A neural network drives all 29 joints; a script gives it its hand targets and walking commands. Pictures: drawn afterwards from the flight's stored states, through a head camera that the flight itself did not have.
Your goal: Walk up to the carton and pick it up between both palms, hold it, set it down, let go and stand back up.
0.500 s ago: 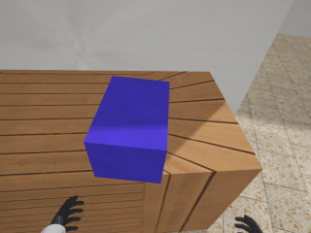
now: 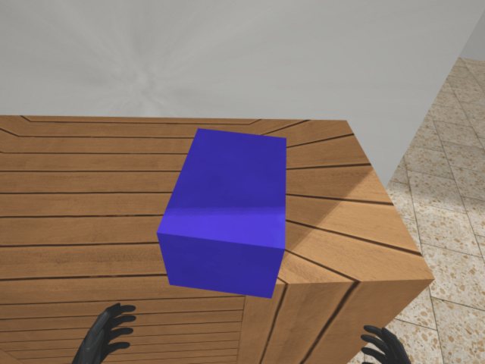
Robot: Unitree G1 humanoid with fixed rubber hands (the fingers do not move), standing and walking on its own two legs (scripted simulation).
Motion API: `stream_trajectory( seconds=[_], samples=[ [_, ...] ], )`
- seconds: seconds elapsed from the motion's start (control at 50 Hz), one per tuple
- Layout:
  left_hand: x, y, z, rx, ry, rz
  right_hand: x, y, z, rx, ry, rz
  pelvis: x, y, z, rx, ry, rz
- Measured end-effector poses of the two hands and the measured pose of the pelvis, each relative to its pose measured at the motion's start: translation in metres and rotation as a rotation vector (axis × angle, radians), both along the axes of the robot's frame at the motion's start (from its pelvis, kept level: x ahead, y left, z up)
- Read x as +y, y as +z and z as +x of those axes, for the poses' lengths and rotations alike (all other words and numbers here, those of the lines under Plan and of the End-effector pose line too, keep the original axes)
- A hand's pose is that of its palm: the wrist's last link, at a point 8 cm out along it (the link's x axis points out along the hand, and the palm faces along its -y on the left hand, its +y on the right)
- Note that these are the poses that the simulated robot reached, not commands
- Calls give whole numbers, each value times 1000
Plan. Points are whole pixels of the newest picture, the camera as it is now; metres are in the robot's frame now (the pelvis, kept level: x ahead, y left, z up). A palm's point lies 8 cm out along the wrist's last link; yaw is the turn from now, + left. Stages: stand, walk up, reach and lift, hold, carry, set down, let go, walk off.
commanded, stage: reach and lift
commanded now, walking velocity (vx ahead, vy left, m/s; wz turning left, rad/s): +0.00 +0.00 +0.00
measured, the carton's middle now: (231, 206) +0.44 +0.05 +0.00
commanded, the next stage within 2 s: none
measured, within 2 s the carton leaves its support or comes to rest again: neither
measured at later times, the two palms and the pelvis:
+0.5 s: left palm (74, 343) +0.16 +0.25 +0.02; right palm (368, 348) +0.18 -0.16 +0.01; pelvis +0.00 -0.01 +0.00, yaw +3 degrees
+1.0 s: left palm (86, 273) +0.25 +0.26 +0.06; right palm (362, 290) +0.25 -0.16 +0.05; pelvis +0.02 +0.00 +0.00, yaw +3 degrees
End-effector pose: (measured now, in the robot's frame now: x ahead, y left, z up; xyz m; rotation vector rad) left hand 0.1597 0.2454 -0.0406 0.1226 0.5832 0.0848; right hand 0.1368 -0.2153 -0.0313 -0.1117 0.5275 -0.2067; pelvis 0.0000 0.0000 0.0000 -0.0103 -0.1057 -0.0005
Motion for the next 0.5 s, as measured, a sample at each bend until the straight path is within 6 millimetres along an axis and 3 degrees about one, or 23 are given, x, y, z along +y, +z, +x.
stream_trajectory(
  seconds=[0.28, 0.5],
  samples=[
    [6, 34, -7, -136, -5, -23, 37, 25, 17, -129, -14, 108, -4, 0, -4, -4, 27, -1],
    [7, 56, 5, -258, -34, -50, 55, 44, 40, -220, -14, 124, -5, -2, -4, -1, 48, -5]
  ],
)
